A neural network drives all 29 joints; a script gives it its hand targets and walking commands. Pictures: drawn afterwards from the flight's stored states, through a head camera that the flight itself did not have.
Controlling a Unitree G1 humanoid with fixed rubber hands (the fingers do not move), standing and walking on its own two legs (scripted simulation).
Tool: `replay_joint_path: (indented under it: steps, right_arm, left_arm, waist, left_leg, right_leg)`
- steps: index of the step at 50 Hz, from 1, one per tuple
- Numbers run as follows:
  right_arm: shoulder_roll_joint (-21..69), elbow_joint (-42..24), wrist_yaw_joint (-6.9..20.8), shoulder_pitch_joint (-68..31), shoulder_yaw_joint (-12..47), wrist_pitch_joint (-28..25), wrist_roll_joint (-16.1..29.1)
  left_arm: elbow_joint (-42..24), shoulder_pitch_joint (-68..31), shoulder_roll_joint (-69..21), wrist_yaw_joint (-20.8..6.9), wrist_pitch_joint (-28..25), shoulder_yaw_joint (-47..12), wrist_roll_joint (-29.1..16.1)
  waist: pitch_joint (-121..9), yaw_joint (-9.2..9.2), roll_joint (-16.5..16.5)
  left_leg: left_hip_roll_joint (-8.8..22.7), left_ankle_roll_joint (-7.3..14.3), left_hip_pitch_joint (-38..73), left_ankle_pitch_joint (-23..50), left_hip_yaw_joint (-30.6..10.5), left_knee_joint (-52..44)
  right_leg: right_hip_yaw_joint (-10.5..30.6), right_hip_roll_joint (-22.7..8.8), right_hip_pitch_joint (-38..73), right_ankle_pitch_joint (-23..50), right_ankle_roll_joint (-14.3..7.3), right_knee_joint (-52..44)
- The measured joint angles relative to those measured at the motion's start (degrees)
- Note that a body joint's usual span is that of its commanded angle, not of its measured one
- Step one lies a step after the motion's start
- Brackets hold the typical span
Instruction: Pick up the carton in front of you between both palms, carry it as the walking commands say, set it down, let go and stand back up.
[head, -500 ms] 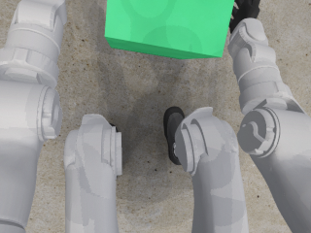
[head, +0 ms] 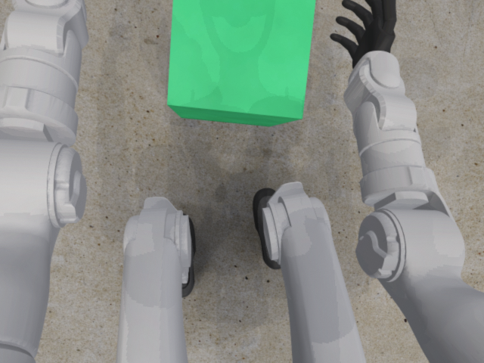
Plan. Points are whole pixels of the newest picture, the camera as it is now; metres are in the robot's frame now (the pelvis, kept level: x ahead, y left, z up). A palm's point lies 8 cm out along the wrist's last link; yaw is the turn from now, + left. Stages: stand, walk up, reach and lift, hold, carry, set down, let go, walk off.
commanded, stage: set down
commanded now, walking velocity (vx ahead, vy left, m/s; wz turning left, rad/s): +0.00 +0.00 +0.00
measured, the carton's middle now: (234, 65) +0.53 -0.04 -0.32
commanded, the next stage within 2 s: let go in 0.64 s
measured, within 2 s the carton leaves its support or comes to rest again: neither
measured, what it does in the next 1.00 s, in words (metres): rises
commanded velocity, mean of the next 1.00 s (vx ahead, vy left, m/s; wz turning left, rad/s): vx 0.00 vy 0.00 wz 0.00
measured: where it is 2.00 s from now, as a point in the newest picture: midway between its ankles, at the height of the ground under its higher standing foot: (227, 255)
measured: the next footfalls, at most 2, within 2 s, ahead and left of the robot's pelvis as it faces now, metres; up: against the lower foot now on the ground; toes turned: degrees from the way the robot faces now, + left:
none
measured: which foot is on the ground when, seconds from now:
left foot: down 0.00-1.00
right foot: down 0.00-1.00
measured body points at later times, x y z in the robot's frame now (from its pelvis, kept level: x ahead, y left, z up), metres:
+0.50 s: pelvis +0.02 +0.00 +0.13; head +0.34 +0.02 +0.44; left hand +0.60 +0.18 +0.03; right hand +0.51 -0.21 +0.02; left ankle +0.08 +0.11 -0.41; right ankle +0.13 -0.12 -0.41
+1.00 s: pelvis +0.06 -0.01 +0.25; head +0.32 +0.01 +0.62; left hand +0.49 +0.21 +0.13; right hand +0.44 -0.21 +0.14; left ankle +0.08 +0.11 -0.41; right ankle +0.13 -0.12 -0.41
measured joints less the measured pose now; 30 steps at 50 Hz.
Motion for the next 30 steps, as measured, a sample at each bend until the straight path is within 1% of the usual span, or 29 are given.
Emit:
replay_joint_path:
  steps: [6,14,19,30]
  right_arm:
    - [0.89,-2.04,0.58,1.84,-1.20,0.97,-1.71]
    - [1.39,-6.44,1.04,4.99,-1.71,2.74,-2.06]
    - [1.67,-8.11,1.44,6.90,-2.01,3.52,-2.47]
    - [3.21,-8.60,2.93,10.17,-3.80,3.19,-5.72]
  left_arm:
    - [-0.63,1.34,0.05,-1.38,0.29,1.71,1.45]
    - [-5.10,4.32,-0.41,-2.41,2.02,3.06,3.05]
    - [-6.98,6.38,-0.97,-3.09,2.88,4.13,3.95]
    - [-6.27,9.27,-2.60,-4.65,2.32,7.31,6.71]
  waist:
    - [-3.82,-0.26,0.28]
    - [-6.13,-0.43,0.34]
    - [-7.21,-0.40,0.60]
    - [-9.04,-0.44,1.36]
  left_leg:
    - [-0.14,-0.18,2.39,1.76,-0.15,-6.67]
    - [-0.25,-0.22,7.43,3.96,-0.42,-15.39]
    - [-0.23,-0.13,11.89,5.49,-0.52,-21.44]
    - [-0.28,0.01,23.22,9.94,-0.85,-36.06]
  right_leg:
    - [0.26,-0.36,2.57,1.21,-0.27,-6.27]
    - [0.48,-0.79,7.88,2.83,-0.53,-14.66]
    - [0.70,-0.99,12.48,4.09,-0.59,-20.58]
    - [1.12,-1.63,24.12,7.95,-0.67,-34.91]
